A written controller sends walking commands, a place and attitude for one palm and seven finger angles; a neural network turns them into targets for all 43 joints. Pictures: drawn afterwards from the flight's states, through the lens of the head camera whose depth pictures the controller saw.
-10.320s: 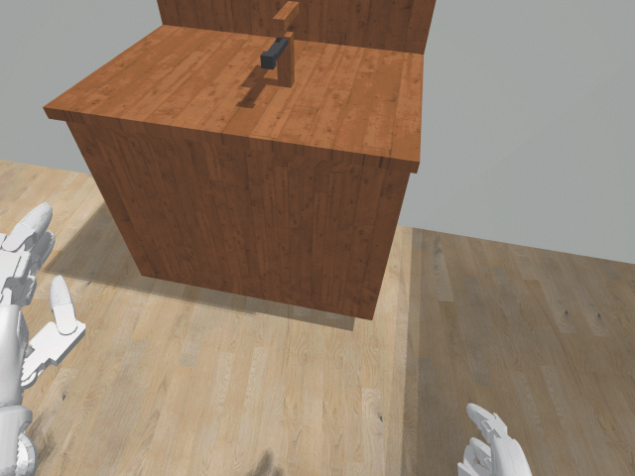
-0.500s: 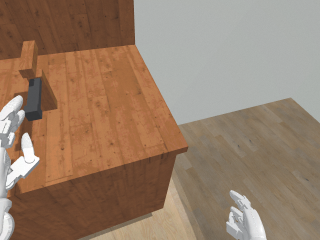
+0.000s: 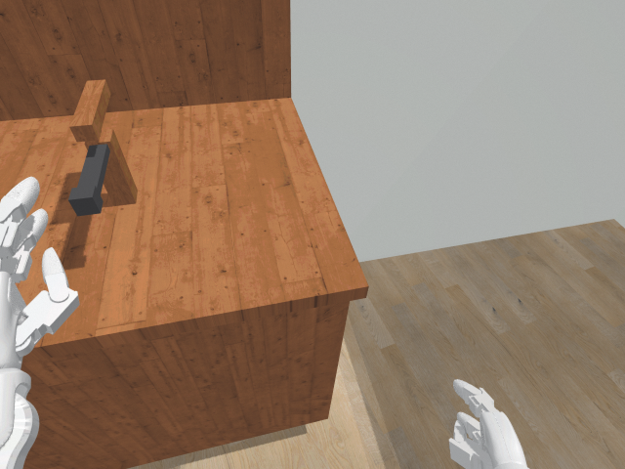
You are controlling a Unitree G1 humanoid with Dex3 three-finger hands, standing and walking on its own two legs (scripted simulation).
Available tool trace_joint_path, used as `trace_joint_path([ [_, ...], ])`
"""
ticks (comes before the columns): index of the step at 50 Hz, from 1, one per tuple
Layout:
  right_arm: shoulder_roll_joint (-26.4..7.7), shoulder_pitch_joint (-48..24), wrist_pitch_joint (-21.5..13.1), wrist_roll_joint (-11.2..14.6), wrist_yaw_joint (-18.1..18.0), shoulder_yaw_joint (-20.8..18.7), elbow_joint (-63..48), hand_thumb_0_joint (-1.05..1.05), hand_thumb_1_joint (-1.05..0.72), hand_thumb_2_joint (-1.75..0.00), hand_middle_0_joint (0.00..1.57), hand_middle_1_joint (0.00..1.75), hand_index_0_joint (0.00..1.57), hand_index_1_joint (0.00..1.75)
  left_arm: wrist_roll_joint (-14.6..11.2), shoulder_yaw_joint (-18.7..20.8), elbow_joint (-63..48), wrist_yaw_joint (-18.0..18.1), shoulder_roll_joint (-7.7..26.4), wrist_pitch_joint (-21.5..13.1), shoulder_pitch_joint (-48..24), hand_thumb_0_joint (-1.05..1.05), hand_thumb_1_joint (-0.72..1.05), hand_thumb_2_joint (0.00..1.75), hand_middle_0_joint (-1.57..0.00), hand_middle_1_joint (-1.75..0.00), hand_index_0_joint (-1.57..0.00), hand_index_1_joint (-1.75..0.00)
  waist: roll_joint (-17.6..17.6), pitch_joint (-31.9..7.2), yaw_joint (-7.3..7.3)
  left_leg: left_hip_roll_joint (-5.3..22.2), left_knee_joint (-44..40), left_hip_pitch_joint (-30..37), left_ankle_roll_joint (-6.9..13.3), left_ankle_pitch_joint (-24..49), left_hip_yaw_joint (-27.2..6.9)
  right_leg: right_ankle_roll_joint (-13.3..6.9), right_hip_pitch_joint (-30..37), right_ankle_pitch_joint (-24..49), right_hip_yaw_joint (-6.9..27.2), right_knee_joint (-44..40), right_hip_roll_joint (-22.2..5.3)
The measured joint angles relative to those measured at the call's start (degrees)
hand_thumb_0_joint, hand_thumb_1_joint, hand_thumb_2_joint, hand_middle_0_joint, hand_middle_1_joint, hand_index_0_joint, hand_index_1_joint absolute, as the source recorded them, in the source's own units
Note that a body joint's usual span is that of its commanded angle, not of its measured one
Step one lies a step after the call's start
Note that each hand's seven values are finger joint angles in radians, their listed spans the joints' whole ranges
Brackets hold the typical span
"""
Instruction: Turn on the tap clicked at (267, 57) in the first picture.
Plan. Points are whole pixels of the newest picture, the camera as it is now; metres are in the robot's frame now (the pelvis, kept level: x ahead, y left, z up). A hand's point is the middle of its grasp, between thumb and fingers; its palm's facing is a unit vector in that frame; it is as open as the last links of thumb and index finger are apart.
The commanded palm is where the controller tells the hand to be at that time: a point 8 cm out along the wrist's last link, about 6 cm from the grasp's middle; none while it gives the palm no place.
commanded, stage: turn the palm inward beside the body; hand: left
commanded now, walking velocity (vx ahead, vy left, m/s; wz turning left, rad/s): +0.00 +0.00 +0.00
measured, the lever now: (86, 200) +0.37 +0.36 +0.14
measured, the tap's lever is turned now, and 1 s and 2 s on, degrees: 0 0 0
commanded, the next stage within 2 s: reach beside the lever's end, fingers flat in 1.78 s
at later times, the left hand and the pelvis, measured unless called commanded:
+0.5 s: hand (90, 292) +0.21 +0.25 +0.18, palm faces +0.52 -0.81 -0.28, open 7.5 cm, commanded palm +0.16 +0.28 +0.20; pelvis +0.02 -0.02 +0.00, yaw +1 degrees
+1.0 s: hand (69, 307) +0.19 +0.25 +0.18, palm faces +0.50 -0.85 -0.18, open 7.5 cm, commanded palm +0.14 +0.29 +0.20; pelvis +0.01 +0.01 +0.00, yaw +1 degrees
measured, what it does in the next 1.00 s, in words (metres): stands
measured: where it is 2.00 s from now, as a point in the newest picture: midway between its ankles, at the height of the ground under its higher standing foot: outside the picture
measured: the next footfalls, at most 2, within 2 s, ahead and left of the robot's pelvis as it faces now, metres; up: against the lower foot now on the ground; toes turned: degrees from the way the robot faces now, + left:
none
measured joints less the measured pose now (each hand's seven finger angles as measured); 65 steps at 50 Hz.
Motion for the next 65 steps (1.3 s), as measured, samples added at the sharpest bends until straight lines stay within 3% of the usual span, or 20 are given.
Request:
trace_joint_path([
  [4, -1.7, -0.2, -0.4, 0.7, -1.3, -0.1, 1.5, 0.01, -0.9, -0.89, 0.2, 0.3, 0.21, 0.3, 0.2, 2.2, 2.5, 1.2, -0.7, 2.0, -5.0, 0.02, 0.88, 0.9, -0.21, -0.3, -0.21, -0.3, 1.9, -0.2, 0.49, 0.5, 2.1, -0.8, -0.8, -0.8, -2.0, -0.9, 0.3, -0.7, -2.1, 0.8, 0.5],
  [9, -2.3, -0.7, -0.2, 2.2, -3.7, 0.2, 2.2, 0.01, -0.9, -0.89, 0.2, 0.3, 0.21, 0.3, -1.8, -0.4, 4.6, -2.9, -0.2, 9.9, -6.7, 0.01, 0.89, 0.9, -0.2, -0.3, -0.2, -0.3, 4.7, -0.9, 0.0, 0.9, 1.3, 0.1, -1.0, -0.7, -2.5, -1.0, 1.1, -0.9, -2.5, 0.3, 0.9],
  [11, -1.9, -1.1, -0.2, 2.5, -4.2, 0.2, 2.4, 0.02, -0.9, -0.89, 0.2, 0.3, 0.21, 0.3, -2.8, -1.1, 4.1, -3.9, 0.5, 11.5, -5.7, 0.01, 0.89, 0.9, -0.21, -0.3, -0.2, -0.3, 4.9, -1.2, -0.56, 1.2, 0.9, 0.4, -1.1, -0.8, -2.2, -1.0, 1.1, -1.0, -2.2, 0.2, 1.2],
  [16, -0.7, -0.5, -0.4, 2.6, -3.6, -0.3, 2.5, 0.02, -0.9, -0.89, 0.2, 0.3, 0.21, 0.3, -5.4, 0.7, 0.2, -2.9, 0.8, 10.5, -1.7, 0.02, 0.89, 0.9, -0.21, -0.3, -0.21, -0.3, 3.6, -2.6, -1.3, 1.9, 0.9, 0.3, -1.9, -1.4, -1.5, -1.7, 0.3, -1.8, -1.5, 0.9, 1.8],
  [22, -2.3, 1.4, -0.9, 3.1, -3.3, -1.2, 2.8, 0.01, -0.9, -0.89, 0.2, 0.3, 0.2, 0.3, -6.0, 3.8, -1.7, -1.4, -0.7, 10.9, 1.4, 0.01, 0.88, 0.9, -0.21, -0.3, -0.21, -0.3, 3.8, -3.7, -0.69, 1.8, 1.6, 0.3, -1.9, -2.6, -1.5, -1.8, 0.5, -2.8, -1.5, 1.5, 1.8],
  [26, -3.2, 2.1, -2.3, 3.4, -4.2, -1.5, 2.9, 0.02, -0.9, -0.9, 0.2, 0.3, 0.2, 0.3, -6.0, 2.7, -2.0, -2.2, -2.2, 12.2, 2.1, 0.01, 0.89, 0.9, -0.21, -0.3, -0.2, -0.3, 4.2, -3.2, -0.01, 1.2, 1.5, 0.5, -1.5, -2.5, -1.6, -1.3, 0.8, -2.9, -1.6, 1.4, 1.2],
  [35, -1.1, 1.9, -5.7, 2.7, -4.4, -0.3, 2.0, 0.02, -0.9, -0.9, 0.2, 0.3, 0.2, 0.3, -5.2, -1.6, -6.1, -1.0, -3.5, 10.3, 2.5, 0.02, 0.89, 0.9, -0.21, -0.3, -0.2, -0.3, 3.2, -2.8, 0.36, 0.0, 1.2, 0.9, -0.3, -1.9, -0.8, -0.3, 1.0, -2.4, -0.9, 1.4, -0.1],
  [46, 0.4, 0.1, -4.3, 2.7, -4.5, 2.2, 1.7, 0.02, -0.9, -0.89, 0.2, 0.3, 0.21, 0.3, -5.8, -2.5, -8.3, 0.9, -5.0, 19.5, 1.0, 0.01, 0.89, 0.9, -0.21, -0.3, -0.2, -0.3, 3.9, -2.3, 0.97, -1.1, -0.1, 2.6, 0.9, -0.8, -0.4, 1.0, 2.9, -1.1, -0.5, -0.1, -1.1],
  [55, 0.3, -0.9, -4.0, 2.3, -4.5, 2.5, 1.9, 0.02, -0.9, -0.89, 0.2, 0.3, 0.21, 0.3, -6.0, -3.7, -12.2, 2.1, -5.6, 20.7, 2.1, 0.02, 0.89, 0.9, -0.21, -0.3, -0.2, -0.3, 3.5, -2.3, 1.48, -1.4, -0.6, 3.4, 1.0, -0.2, -0.5, 1.2, 3.8, -0.6, -0.6, -0.7, -1.5],
  [65, -0.2, -1.8, -3.1, 3.0, -5.1, 2.7, 2.7, 0.02, -0.9, -0.89, 0.2, 0.3, 0.21, 0.3, -7.9, -3.2, -12.1, 2.3, -6.4, 25.8, 1.1, 0.02, 0.89, 0.9, -0.21, -0.3, -0.2, -0.3, 3.7, -1.8, 1.37, -1.1, -1.6, 4.6, 0.7, 0.5, -1.0, 0.8, 5.1, 0.0, -1.0, -1.7, -1.2],
])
